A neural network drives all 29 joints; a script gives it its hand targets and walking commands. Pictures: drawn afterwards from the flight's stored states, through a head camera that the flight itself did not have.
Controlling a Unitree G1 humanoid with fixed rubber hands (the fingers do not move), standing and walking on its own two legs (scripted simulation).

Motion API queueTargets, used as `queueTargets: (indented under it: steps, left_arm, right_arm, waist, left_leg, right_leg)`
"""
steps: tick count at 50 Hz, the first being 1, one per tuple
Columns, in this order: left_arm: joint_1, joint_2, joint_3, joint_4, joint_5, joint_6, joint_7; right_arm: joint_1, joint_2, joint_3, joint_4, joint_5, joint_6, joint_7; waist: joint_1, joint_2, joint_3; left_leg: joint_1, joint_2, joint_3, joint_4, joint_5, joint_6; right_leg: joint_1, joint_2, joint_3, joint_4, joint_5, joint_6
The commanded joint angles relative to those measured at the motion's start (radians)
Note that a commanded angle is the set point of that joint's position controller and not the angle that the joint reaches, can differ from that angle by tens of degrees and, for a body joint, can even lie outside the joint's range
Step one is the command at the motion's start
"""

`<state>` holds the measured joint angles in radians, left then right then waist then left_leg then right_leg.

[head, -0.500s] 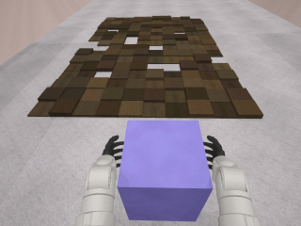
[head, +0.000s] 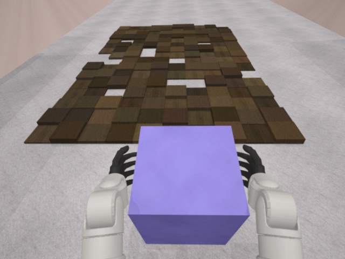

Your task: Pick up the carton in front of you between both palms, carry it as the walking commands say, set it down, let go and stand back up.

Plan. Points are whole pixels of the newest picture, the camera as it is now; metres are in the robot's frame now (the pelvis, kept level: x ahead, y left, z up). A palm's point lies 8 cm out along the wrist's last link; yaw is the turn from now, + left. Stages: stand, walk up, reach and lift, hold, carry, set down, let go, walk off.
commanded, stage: carry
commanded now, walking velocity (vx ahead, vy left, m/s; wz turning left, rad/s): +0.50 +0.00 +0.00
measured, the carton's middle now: (185, 189) +0.30 +0.00 +0.03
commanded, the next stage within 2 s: none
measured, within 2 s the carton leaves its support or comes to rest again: neither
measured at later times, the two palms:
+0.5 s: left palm (142, 117) +0.50 +0.13 +0.11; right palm (244, 120) +0.48 -0.17 +0.11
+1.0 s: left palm (151, 72) +0.80 +0.13 +0.11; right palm (224, 71) +0.81 -0.17 +0.11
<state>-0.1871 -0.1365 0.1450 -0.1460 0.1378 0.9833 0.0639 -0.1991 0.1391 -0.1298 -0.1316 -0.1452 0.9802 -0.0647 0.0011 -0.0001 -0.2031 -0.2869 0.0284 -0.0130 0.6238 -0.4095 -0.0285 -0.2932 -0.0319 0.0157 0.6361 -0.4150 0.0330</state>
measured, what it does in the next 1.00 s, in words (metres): walks ahead: left foot, then right foot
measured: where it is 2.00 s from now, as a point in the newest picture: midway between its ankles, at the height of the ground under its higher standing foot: (183, 146)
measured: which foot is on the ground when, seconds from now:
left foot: down 0.00-0.08, up 0.10-0.18, down 0.20-0.56, up 0.58-1.00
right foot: down 0.00-0.20, up 0.22-0.52, down 0.54-1.00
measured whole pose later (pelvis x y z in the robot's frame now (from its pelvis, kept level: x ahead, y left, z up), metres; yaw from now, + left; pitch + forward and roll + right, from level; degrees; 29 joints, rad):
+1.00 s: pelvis +0.58 -0.02 +0.01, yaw +2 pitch +4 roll +1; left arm 0.05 -0.13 0.02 -0.57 0.03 1.17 0.13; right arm 0.07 0.13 -0.04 -0.59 -0.04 1.18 -0.13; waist 0.01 0.00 -0.13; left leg -0.59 0.09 0.19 0.57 -0.06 0.02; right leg 0.07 -0.01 -0.20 0.23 -0.37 -0.02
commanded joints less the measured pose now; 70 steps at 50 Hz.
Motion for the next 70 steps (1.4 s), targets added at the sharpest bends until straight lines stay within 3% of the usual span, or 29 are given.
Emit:
queueTargets:
  steps: [1,3,4,5,6,8,9,10,11,12,13,15,23,26,27,28,29,30,33,37,49,53,54,55,56,59,61,64,70]
  left_arm:
    - [-0.448,-0.830,-0.698,-0.145,-0.316,0.070,-0.119]
    - [-0.339,-0.806,-0.678,-0.173,-0.318,0.108,-0.083]
    - [-0.293,-0.801,-0.668,-0.195,-0.309,0.120,-0.066]
    - [-0.288,-0.810,-0.658,-0.235,-0.304,0.132,-0.052]
    - [-0.299,-0.822,-0.665,-0.290,-0.314,0.142,-0.040]
    - [-0.303,-0.852,-0.699,-0.401,-0.351,0.151,-0.030]
    - [-0.277,-0.856,-0.716,-0.448,-0.370,0.152,-0.031]
    - [-0.274,-0.847,-0.733,-0.496,-0.382,0.153,-0.034]
    - [-0.324,-0.813,-0.744,-0.549,-0.402,0.162,-0.039]
    - [-0.369,-0.803,-0.778,-0.579,-0.435,0.172,-0.045]
    - [-0.333,-0.800,-0.791,-0.561,-0.443,0.175,-0.045]
    - [-0.249,-0.792,-0.756,-0.506,-0.421,0.180,-0.044]
    - [-0.056,-0.692,-0.670,-0.470,-0.283,0.195,0.008]
    - [-0.102,-0.656,-0.667,-0.463,-0.284,0.200,0.012]
    - [-0.114,-0.647,-0.662,-0.461,-0.286,0.204,0.011]
    - [-0.121,-0.627,-0.654,-0.450,-0.286,0.207,0.012]
    - [-0.138,-0.636,-0.661,-0.431,-0.299,0.208,0.008]
    - [-0.158,-0.668,-0.679,-0.444,-0.323,0.209,-0.002]
    - [-0.241,-0.798,-0.741,-0.452,-0.371,0.191,-0.040]
    - [-0.221,-0.841,-0.775,-0.433,-0.393,0.165,-0.081]
    - [-0.122,-0.668,-0.707,-0.508,-0.356,0.185,-0.035]
    - [-0.131,-0.609,-0.701,-0.538,-0.352,0.214,-0.011]
    - [-0.157,-0.593,-0.702,-0.546,-0.357,0.220,-0.007]
    - [-0.173,-0.596,-0.710,-0.572,-0.367,0.228,-0.008]
    - [-0.201,-0.606,-0.725,-0.564,-0.380,0.228,-0.011]
    - [-0.264,-0.720,-0.730,-0.496,-0.377,0.206,-0.031]
    - [-0.291,-0.745,-0.720,-0.440,-0.356,0.184,-0.033]
    - [-0.323,-0.720,-0.687,-0.360,-0.315,0.157,-0.012]
    - [-0.518,-0.628,-0.628,-0.276,-0.297,0.133,0.044]
  right_arm:
    - [-0.390,0.817,0.665,-0.155,0.304,0.074,0.109]
    - [-0.358,0.787,0.672,-0.236,0.322,0.121,0.080]
    - [-0.361,0.787,0.685,-0.285,0.341,0.140,0.070]
    - [-0.392,0.791,0.697,-0.328,0.360,0.153,0.063]
    - [-0.386,0.806,0.702,-0.348,0.380,0.163,0.059]
    - [-0.292,0.847,0.697,-0.390,0.405,0.167,0.052]
    - [-0.243,0.872,0.693,-0.414,0.405,0.163,0.046]
    - [-0.196,0.872,0.675,-0.427,0.392,0.158,0.037]
    - [-0.165,0.859,0.655,-0.415,0.364,0.150,0.022]
    - [-0.173,0.844,0.640,-0.433,0.327,0.145,0.010]
    - [-0.175,0.822,0.640,-0.481,0.325,0.154,0.003]
    - [-0.195,0.799,0.672,-0.520,0.347,0.166,0.000]
    - [-0.128,0.677,0.728,-0.531,0.410,0.205,0.039]
    - [-0.156,0.626,0.716,-0.514,0.398,0.214,0.041]
    - [-0.172,0.606,0.705,-0.506,0.393,0.216,0.039]
    - [-0.193,0.592,0.699,-0.505,0.385,0.222,0.036]
    - [-0.193,0.600,0.703,-0.501,0.383,0.227,0.035]
    - [-0.198,0.630,0.704,-0.486,0.385,0.226,0.037]
    - [-0.185,0.765,0.691,-0.427,0.367,0.204,0.056]
    - [-0.122,0.842,0.685,-0.382,0.308,0.162,0.055]
    - [-0.146,0.700,0.732,-0.538,0.365,0.192,0.017]
    - [-0.115,0.640,0.693,-0.516,0.369,0.217,0.004]
    - [-0.100,0.630,0.682,-0.516,0.363,0.221,0.002]
    - [-0.125,0.618,0.668,-0.497,0.361,0.218,0.001]
    - [-0.127,0.653,0.673,-0.490,0.369,0.219,0.004]
    - [-0.240,0.747,0.701,-0.502,0.387,0.200,0.025]
    - [-0.306,0.764,0.711,-0.474,0.390,0.182,0.034]
    - [-0.353,0.717,0.694,-0.404,0.385,0.161,0.033]
    - [-0.501,0.606,0.613,-0.287,0.356,0.130,-0.019]
  waist:
    - [-0.007,0.089,-0.087]
    - [0.021,-0.165,-0.149]
    - [0.033,-0.362,-0.111]
    - [0.044,-0.292,-0.027]
    - [0.053,-0.171,0.006]
    - [0.028,-0.159,-0.060]
    - [-0.003,-0.149,-0.159]
    - [-0.027,-0.064,-0.270]
    - [-0.042,0.221,-0.234]
    - [-0.030,0.352,-0.195]
    - [-0.026,0.193,-0.152]
    - [-0.027,0.038,-0.108]
    - [-0.015,0.187,0.009]
    - [0.008,0.164,-0.063]
    - [0.024,0.121,-0.099]
    - [0.039,-0.075,-0.110]
    - [0.027,-0.265,-0.119]
    - [0.022,-0.182,-0.099]
    - [0.010,0.002,-0.077]
    - [0.010,-0.073,-0.076]
    - [0.025,-0.142,0.079]
    - [-0.008,-0.108,-0.055]
    - [-0.039,-0.042,-0.137]
    - [-0.038,0.243,-0.232]
    - [-0.026,0.292,-0.191]
    - [-0.022,0.020,-0.149]
    - [-0.013,0.055,-0.139]
    - [-0.014,0.105,-0.093]
    - [-0.038,0.129,-0.011]
  left_leg:
    - [0.144,0.127,-0.067,-0.022,0.379,0.117]
    - [-0.173,0.046,0.113,0.292,0.499,0.028]
    - [-0.462,-0.024,0.185,0.350,0.110,-0.012]
    - [-0.617,-0.029,0.176,0.325,-0.216,-0.016]
    - [-0.642,-0.015,0.162,0.237,-0.324,-0.004]
    - [-0.375,-0.019,0.166,-0.059,-0.103,0.030]
    - [0.004,-0.066,0.226,-0.215,0.137,0.040]
    - [0.402,-0.022,0.172,-0.236,0.215,0.050]
    - [0.524,0.228,-0.262,-0.381,0.214,0.116]
    - [0.632,0.373,-0.502,-0.343,0.622,0.252]
    - [0.632,0.392,-0.426,-0.303,0.713,0.279]
    - [0.587,0.344,-0.285,-0.328,0.637,0.222]
    - [0.269,0.204,0.096,-0.371,0.709,0.114]
    - [0.108,0.157,0.227,-0.105,0.784,0.064]
    - [0.009,0.123,0.234,0.068,0.641,0.050]
    - [-0.159,0.045,0.230,0.357,0.397,0.012]
    - [-0.345,-0.050,0.139,0.584,-0.026,0.006]
    - [-0.387,0.025,0.024,0.697,-0.049,0.041]
    - [-0.330,0.133,-0.004,0.585,0.106,0.067]
    - [-0.282,0.102,0.082,0.337,0.169,0.043]
    - [-0.374,0.037,0.231,-0.074,0.353,0.055]
    - [0.100,-0.070,0.336,-0.155,0.281,0.088]
    - [0.336,0.058,0.165,-0.175,0.198,0.107]
    - [0.559,0.350,-0.367,-0.290,0.004,0.265]
    - [0.574,0.407,-0.533,-0.408,0.176,0.297]
    - [0.377,0.342,-0.212,-0.362,0.408,0.221]
    - [0.280,0.292,-0.089,-0.406,0.309,0.166]
    - [0.256,0.257,0.009,-0.454,0.255,0.169]
    - [0.309,0.197,0.123,-0.414,0.444,0.179]
  right_leg:
    - [-0.082,0.001,-0.084,-0.068,0.078,-0.031]
    - [0.277,-0.114,0.127,-0.121,0.464,-0.118]
    - [0.469,-0.230,0.313,-0.204,0.753,-0.196]
    - [0.533,-0.282,0.401,-0.223,0.928,-0.252]
    - [0.548,-0.292,0.391,-0.210,0.951,-0.264]
    - [0.455,-0.243,0.222,-0.148,0.889,-0.174]
    - [0.274,-0.176,0.038,-0.052,0.877,-0.106]
    - [0.039,-0.119,-0.075,0.127,0.660,-0.053]
    - [-0.229,-0.024,-0.173,0.373,0.314,0.006]
    - [-0.454,0.047,-0.121,0.481,-0.078,-0.002]
    - [-0.517,-0.030,-0.052,0.553,-0.121,-0.028]
    - [-0.550,-0.063,-0.051,0.472,-0.055,-0.046]
    - [-0.154,0.042,-0.265,-0.082,0.295,-0.055]
    - [0.225,0.096,-0.328,-0.103,0.263,-0.075]
    - [0.367,0.041,-0.259,-0.110,0.192,-0.080]
    - [0.420,-0.205,0.170,-0.277,-0.104,-0.147]
    - [0.470,-0.402,0.582,-0.469,-0.125,-0.273]
    - [0.415,-0.416,0.555,-0.477,-0.068,-0.285]
    - [0.213,-0.320,0.280,-0.475,0.085,-0.199]
    - [0.177,-0.261,0.065,-0.515,0.105,-0.161]
    - [0.419,-0.207,-0.126,-0.426,0.620,-0.165]
    - [0.310,-0.150,-0.258,-0.043,0.936,-0.096]
    - [0.135,-0.131,-0.243,0.171,0.676,-0.066]
    - [-0.190,-0.004,-0.216,0.509,0.389,-0.014]
    - [-0.367,0.061,-0.098,0.671,-0.034,-0.025]
    - [-0.358,-0.085,-0.003,0.650,0.068,-0.077]
    - [-0.294,-0.092,-0.038,0.522,0.144,-0.074]
    - [-0.315,-0.081,-0.094,0.360,0.203,-0.051]
    - [-0.351,-0.045,-0.180,0.047,0.341,-0.049]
